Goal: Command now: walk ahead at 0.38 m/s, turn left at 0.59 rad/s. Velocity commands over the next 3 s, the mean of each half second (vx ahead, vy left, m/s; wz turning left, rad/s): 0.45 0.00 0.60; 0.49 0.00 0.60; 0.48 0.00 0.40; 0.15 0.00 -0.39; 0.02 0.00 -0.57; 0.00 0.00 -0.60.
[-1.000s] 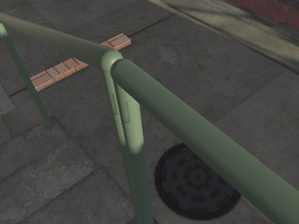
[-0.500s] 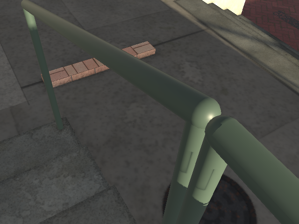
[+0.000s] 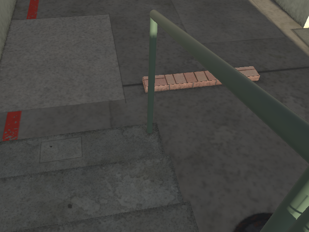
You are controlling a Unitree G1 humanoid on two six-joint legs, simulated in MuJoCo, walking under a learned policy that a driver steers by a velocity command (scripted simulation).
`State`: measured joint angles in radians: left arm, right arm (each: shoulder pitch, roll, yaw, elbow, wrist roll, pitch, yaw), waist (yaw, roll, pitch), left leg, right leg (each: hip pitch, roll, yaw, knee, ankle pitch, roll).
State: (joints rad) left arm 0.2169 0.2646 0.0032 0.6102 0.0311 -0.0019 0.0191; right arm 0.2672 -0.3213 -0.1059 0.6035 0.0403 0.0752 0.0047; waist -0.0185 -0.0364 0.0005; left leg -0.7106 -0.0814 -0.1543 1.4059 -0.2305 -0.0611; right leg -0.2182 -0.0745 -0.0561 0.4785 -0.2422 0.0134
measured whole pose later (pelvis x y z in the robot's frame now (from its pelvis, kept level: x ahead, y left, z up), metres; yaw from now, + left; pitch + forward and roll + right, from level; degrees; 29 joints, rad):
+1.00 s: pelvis +0.45 +0.27 -0.14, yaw +37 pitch +2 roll -2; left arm 0.26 0.22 0.05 0.79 0.01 -0.09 -0.02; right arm 0.36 -0.22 -0.03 0.74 0.02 0.00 -0.05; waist -0.05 0.02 0.01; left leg -0.65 -0.05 -0.13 1.84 -0.47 -0.02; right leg -0.30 0.10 0.00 0.52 -0.26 -0.07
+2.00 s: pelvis +0.84 +0.55 -0.26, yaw +30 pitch +5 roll +2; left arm 0.23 0.26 0.03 0.72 -0.02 0.02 0.04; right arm 0.11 -0.25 -0.01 0.58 -0.03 0.00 -0.08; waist 0.03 0.02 0.07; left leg -0.74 0.01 -0.16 1.13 -0.23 -0.08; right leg -0.36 0.16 0.21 0.47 -0.16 -0.09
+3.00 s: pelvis +0.81 +0.58 -0.26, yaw -7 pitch +2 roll +3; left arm 0.27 0.26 0.04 0.62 0.00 0.08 0.04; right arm 0.10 -0.32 -0.09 0.68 -0.02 0.02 -0.04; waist 0.02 0.07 0.02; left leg -0.63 -0.02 -0.07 1.26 -0.27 -0.08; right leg -0.27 0.07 0.15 0.48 -0.24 -0.06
